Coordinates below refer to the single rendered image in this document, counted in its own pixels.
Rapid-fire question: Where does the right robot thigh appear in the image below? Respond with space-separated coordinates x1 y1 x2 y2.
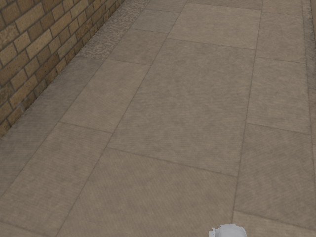
208 223 247 237

